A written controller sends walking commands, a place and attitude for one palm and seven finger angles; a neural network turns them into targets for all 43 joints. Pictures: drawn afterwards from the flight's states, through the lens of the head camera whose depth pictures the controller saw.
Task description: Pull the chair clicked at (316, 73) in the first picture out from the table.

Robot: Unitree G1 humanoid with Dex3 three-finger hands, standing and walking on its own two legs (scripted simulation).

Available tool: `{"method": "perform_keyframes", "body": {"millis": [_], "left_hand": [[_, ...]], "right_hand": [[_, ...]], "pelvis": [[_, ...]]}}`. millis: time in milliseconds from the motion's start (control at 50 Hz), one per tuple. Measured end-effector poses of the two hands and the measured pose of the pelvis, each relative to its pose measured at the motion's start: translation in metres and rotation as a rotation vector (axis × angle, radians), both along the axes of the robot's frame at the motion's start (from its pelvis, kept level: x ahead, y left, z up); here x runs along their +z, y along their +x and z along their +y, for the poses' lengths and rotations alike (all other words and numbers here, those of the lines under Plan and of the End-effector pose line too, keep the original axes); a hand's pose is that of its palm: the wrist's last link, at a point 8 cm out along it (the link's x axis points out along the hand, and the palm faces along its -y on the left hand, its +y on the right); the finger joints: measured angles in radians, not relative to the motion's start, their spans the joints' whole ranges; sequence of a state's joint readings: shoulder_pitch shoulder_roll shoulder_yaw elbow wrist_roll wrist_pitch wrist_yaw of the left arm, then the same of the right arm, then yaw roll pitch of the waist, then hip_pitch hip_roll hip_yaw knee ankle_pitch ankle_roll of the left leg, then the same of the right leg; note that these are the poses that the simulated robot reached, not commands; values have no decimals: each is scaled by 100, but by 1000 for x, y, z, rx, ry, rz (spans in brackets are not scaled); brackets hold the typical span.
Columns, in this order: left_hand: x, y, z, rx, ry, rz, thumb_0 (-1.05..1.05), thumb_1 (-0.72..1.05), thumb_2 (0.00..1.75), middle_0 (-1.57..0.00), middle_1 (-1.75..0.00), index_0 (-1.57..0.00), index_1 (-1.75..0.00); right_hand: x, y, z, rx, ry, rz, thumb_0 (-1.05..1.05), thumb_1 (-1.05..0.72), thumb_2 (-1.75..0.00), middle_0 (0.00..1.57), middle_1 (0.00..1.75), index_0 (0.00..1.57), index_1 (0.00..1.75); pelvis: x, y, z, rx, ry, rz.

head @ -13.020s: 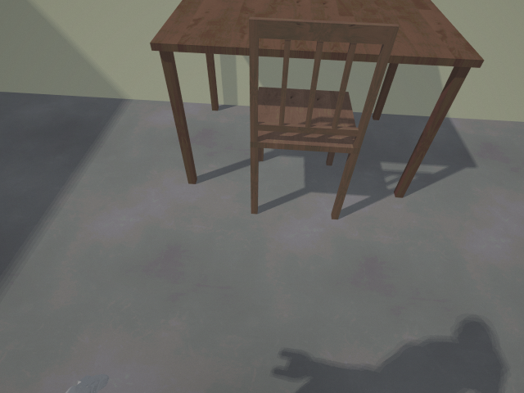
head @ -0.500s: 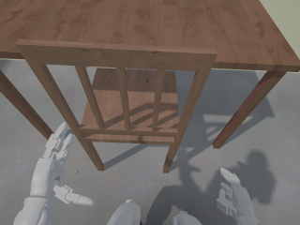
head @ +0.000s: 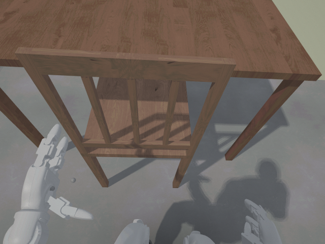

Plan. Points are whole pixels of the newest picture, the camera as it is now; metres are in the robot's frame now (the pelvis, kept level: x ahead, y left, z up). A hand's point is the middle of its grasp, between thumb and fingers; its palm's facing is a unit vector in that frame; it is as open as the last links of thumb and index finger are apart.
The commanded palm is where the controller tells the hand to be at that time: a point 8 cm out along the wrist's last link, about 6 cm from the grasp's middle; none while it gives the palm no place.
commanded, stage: raise the hand toward the chair's back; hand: left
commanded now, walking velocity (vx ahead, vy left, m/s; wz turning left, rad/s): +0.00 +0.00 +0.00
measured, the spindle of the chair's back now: (134, 116) +0.45 +0.11 +0.00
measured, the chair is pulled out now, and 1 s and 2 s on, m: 0.00 0.00 0.00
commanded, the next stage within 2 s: aim the fingers beside a spindle in 0.22 s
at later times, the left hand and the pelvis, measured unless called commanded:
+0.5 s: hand (92, 180) +0.25 +0.17 +0.02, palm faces +0.03 -1.00 -0.02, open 16.9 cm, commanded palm +0.23 +0.23 +0.03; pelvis +0.00 -0.03 -0.01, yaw +1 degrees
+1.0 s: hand (113, 170) +0.28 +0.14 +0.02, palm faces +0.04 -1.00 -0.03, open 16.9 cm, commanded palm +0.25 +0.19 +0.01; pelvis +0.00 -0.04 -0.02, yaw +0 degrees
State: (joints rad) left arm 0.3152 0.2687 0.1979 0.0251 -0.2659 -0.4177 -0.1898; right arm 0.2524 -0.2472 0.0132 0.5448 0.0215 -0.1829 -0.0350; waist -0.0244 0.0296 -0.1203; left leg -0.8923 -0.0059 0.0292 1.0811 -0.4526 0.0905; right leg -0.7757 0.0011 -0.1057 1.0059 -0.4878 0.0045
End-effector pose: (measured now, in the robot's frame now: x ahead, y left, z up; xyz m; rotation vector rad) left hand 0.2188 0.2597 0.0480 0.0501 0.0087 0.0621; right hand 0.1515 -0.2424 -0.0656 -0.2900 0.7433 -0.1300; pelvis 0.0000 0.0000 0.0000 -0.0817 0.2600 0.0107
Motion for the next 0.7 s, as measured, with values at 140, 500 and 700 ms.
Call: {"method": "perform_keyframes", "body": {"millis": [140,500,700], "left_hand": [[-15,4,-4,-11,-6,62,-1,-50,30,-6,-8,-6,-8],[-23,10,-33,-31,-29,79,-2,-50,30,-6,-8,-6,-8],[-16,27,-48,-16,-10,11,-2,-50,30,-7,-8,-7,-8]], "right_hand": [[-9,8,-3,14,19,3,2,-90,-90,20,30,21,30],[-14,23,-23,21,29,-22,2,-90,-90,20,30,21,30],[-22,15,-38,-5,37,11,2,-90,-90,20,30,21,30]], "pelvis": [[-4,-1,-6,5,1,8],[-7,2,-29,10,15,19],[-10,5,-38,-2,30,34]]}}
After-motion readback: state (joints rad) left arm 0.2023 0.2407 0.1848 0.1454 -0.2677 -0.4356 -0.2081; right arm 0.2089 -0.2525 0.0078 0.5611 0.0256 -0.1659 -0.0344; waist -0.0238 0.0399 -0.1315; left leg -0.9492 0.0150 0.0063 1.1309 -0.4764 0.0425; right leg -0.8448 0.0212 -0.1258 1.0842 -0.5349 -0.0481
